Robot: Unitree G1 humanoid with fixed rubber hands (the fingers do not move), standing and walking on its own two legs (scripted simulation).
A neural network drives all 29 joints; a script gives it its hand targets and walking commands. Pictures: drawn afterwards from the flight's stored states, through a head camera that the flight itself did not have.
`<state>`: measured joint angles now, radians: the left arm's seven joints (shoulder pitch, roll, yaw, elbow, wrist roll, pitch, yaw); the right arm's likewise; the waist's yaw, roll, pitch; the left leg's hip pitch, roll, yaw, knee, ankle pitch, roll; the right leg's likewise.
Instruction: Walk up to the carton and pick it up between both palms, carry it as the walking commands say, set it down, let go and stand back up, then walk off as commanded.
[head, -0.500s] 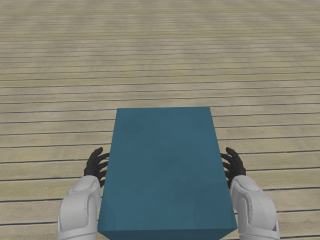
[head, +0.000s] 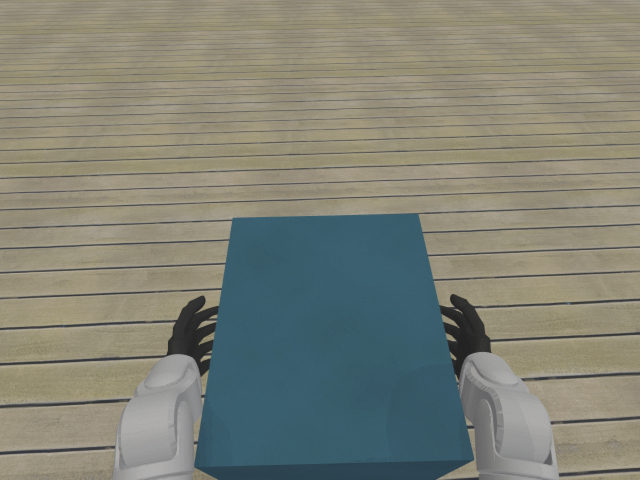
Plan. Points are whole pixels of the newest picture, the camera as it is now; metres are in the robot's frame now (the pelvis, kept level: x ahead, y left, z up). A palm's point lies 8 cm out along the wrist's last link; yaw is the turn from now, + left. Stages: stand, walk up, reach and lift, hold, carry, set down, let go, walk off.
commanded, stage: carry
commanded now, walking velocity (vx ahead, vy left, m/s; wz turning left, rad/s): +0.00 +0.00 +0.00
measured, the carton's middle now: (328, 359) +0.30 +0.00 -0.01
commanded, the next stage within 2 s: none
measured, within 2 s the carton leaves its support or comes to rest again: neither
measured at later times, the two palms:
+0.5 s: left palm (188, 363) +0.26 +0.16 +0.06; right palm (477, 361) +0.25 -0.17 +0.06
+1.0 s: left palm (191, 361) +0.26 +0.16 +0.06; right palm (478, 359) +0.25 -0.18 +0.06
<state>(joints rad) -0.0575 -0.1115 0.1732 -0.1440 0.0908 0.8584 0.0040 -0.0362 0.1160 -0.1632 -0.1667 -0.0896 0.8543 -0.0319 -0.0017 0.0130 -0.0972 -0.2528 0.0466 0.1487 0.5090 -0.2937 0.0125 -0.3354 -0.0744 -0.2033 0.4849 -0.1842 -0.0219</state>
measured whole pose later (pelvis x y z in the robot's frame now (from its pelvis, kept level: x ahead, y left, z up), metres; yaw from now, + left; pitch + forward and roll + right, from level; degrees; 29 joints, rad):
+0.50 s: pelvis +0.00 +0.00 +0.00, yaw +0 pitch +2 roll +0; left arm -0.06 -0.12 0.18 -0.17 0.09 0.89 0.01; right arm -0.04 0.12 -0.17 -0.19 -0.09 0.89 -0.03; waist 0.00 0.01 -0.10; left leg -0.25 0.05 0.15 0.50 -0.29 0.01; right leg -0.34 -0.07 -0.20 0.48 -0.18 -0.03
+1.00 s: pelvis +0.00 -0.01 +0.00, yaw +0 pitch +2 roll +0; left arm -0.06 -0.12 0.18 -0.16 0.09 0.88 0.01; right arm -0.05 0.12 -0.17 -0.18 -0.09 0.88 -0.03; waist 0.00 0.01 -0.10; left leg -0.25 0.05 0.15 0.50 -0.28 0.00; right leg -0.33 -0.07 -0.20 0.48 -0.18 -0.03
